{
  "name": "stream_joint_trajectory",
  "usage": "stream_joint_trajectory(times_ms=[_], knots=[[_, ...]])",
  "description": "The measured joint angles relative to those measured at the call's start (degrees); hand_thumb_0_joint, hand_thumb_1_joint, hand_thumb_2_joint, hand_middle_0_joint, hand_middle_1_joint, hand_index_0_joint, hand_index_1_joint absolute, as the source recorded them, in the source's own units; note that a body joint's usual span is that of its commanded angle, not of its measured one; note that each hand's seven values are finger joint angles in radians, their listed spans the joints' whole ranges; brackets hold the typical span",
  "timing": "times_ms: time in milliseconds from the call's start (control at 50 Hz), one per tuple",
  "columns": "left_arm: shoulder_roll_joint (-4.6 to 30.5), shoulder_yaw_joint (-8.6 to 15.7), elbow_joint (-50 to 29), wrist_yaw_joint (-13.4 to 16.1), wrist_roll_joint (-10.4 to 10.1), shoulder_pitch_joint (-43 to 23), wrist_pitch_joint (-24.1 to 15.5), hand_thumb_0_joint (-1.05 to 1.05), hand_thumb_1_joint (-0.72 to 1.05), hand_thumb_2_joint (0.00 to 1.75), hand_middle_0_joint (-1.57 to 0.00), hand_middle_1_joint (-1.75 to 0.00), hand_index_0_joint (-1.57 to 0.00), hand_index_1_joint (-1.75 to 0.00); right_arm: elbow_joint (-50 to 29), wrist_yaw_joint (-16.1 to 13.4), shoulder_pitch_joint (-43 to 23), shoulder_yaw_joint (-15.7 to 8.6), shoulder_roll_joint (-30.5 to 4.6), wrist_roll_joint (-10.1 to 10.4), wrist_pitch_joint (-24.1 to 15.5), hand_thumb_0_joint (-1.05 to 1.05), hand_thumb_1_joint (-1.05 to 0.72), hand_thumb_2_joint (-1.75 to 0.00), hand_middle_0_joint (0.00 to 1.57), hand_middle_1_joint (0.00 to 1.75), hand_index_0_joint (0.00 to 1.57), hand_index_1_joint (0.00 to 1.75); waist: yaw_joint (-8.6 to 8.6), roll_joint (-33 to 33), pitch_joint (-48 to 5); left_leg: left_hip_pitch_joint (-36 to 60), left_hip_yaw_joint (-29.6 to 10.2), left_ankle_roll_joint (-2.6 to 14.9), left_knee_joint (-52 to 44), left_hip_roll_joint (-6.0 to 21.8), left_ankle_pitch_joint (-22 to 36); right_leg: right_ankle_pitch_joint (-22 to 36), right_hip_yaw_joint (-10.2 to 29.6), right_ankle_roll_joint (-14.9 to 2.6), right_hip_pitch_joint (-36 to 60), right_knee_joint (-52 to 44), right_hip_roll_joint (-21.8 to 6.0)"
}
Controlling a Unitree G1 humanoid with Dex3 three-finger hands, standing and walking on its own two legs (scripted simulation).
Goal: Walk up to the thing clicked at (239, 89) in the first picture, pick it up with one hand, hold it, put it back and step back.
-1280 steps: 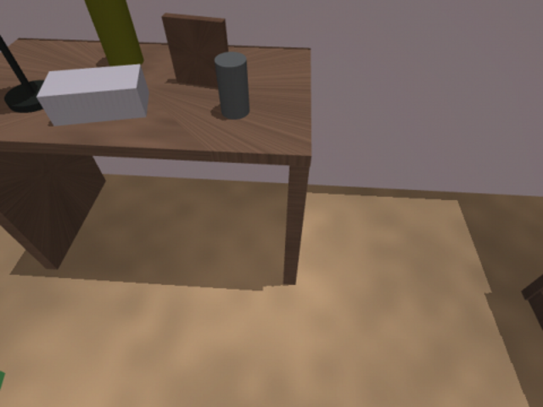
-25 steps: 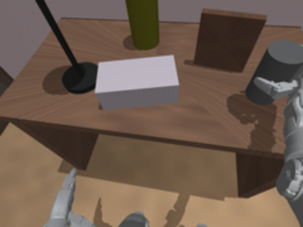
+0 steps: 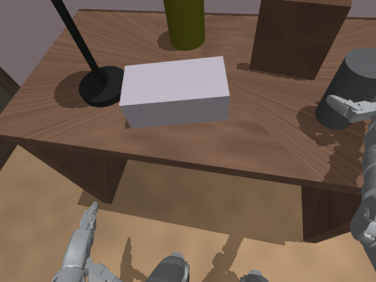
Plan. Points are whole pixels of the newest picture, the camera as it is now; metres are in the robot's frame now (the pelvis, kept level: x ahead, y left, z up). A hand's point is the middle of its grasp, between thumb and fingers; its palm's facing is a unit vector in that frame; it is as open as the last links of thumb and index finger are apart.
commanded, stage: lower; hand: right
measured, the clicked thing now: (349, 92) +0.51 -0.22 +0.09
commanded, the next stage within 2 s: loosen in 0.10 s
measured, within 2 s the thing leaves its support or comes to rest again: rests again in 0.10 s
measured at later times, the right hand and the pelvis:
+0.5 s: hand (354, 91) +0.51 -0.23 +0.09, palm faces +0.23 +0.97 +0.00, open 11.1 cm; pelvis +0.00 +0.00 -0.01, yaw +0 degrees
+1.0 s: hand (362, 88) +0.51 -0.24 +0.10, palm faces +0.25 +0.97 +0.00, open 16.2 cm; pelvis +0.01 +0.00 -0.01, yaw +0 degrees
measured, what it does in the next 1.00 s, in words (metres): stands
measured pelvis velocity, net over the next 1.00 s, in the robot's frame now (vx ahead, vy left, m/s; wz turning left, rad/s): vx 0.01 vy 0.00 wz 0.00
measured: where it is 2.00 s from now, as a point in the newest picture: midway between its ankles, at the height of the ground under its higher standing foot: outside the picture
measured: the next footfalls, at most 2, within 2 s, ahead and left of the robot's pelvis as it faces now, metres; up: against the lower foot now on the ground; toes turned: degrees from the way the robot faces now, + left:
none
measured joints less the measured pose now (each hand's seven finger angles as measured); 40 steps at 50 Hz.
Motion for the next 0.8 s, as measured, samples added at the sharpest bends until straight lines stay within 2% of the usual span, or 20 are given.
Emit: stream_joint_trajectory(times_ms=[160,200,280,320,380,440,560,680,800], knots=[[0.4,0.4,-2.2,0.0,0.1,0.4,0.6,-0.01,-0.54,0.06,-0.06,-0.04,-0.04,-0.05,-1.0,-0.1,0.5,-0.7,0.1,-0.3,-0.5,0.00,0.59,-1.07,0.70,1.08,0.72,1.09,0.35,0.1,-0.1,-1.7,0.1,0.06,1.8,-0.1,-0.7,-0.7,0.1,0.08,-1.7,1.7,-0.1],[0.6,0.6,-2.0,-0.1,0.1,0.6,0.3,-0.01,-0.54,0.06,-0.06,-0.04,-0.04,-0.05,0.4,0.1,0.0,-0.2,-0.1,-0.1,-0.8,0.00,0.59,-1.07,0.70,1.08,0.72,1.09,0.39,0.0,-0.2,-2.0,0.3,0.09,2.1,-0.1,-0.9,-0.8,0.4,0.10,-2.1,2.2,0.0],[0.5,0.3,-3.6,-0.1,0.2,0.6,1.2,-0.01,-0.54,0.06,-0.06,-0.04,-0.04,-0.05,-1.4,-0.2,0.7,-1.0,0.1,-0.6,-0.7,0.00,0.59,-1.06,0.71,1.07,0.73,1.08,0.65,0.2,-0.3,-2.6,0.2,0.11,2.8,-0.2,-1.1,-1.1,0.3,0.14,-2.6,2.8,-0.1],[0.5,0.5,-3.5,-0.1,0.1,0.9,0.7,-0.01,-0.53,0.05,-0.06,-0.04,-0.05,-0.05,-0.2,0.0,0.4,-0.3,-0.1,-0.2,-1.2,0.00,0.58,-1.03,0.72,1.04,0.75,1.05,0.61,0.1,-0.2,-2.6,0.4,0.12,2.8,-0.2,-1.2,-1.2,0.5,0.14,-2.7,3.0,-0.1],[0.5,0.2,-4.2,-0.1,0.2,1.1,1.6,-0.01,-0.52,0.05,-0.06,-0.04,-0.05,-0.05,-2.3,-0.3,1.0,-1.0,0.0,-0.4,-0.7,0.00,0.55,-0.94,0.75,0.98,0.78,0.99,0.59,0.1,-0.4,-2.7,0.3,0.10,2.9,-0.2,-1.2,-1.3,0.4,0.14,-2.8,3.1,-0.1],[0.4,0.5,-3.9,-0.2,0.0,1.4,1.3,-0.01,-0.52,0.04,-0.06,-0.04,-0.05,-0.05,-0.5,-0.1,0.2,0.1,-0.4,0.0,-0.8,-0.01,0.51,-0.83,0.79,0.90,0.82,0.91,0.37,-0.1,-0.5,-2.6,0.5,0.08,2.9,-0.1,-1.3,-1.4,0.6,0.11,-2.9,3.1,0.0],[0.5,0.5,-4.1,-0.3,-0.1,1.6,1.6,-0.01,-0.52,0.05,-0.06,-0.04,-0.05,-0.05,-0.7,0.0,0.2,0.3,0.1,0.0,-0.3,-0.01,0.49,-0.56,0.81,0.74,0.84,0.74,0.10,-0.1,-0.5,-2.4,0.3,-0.01,2.9,0.0,-1.4,-1.5,0.5,0.02,-2.7,3.1,0.1],[0.7,0.6,-4.5,-0.3,-0.2,1.8,1.8,-0.01,-0.53,0.06,-0.06,-0.04,-0.05,-0.05,-1.1,0.0,0.6,0.0,0.6,0.1,-0.3,-0.01,0.51,-0.34,0.70,0.54,0.72,0.55,0.03,-0.2,-0.5,-2.3,0.2,-0.06,2.8,0.0,-1.6,-1.6,0.4,-0.03,-2.4,3.0,0.1],[0.7,0.7,-4.5,-0.3,-0.2,1.9,2.0,-0.01,-0.54,0.06,-0.06,-0.04,-0.05,-0.06,-2.0,-0.1,1.1,-0.1,0.8,0.0,-0.2,-0.01,0.51,-0.21,0.53,0.38,0.54,0.38,0.00,0.0,-0.5,-2.1,0.1,-0.08,2.9,0.0,-1.7,-1.7,0.2,-0.03,-2.1,2.9,0.0]])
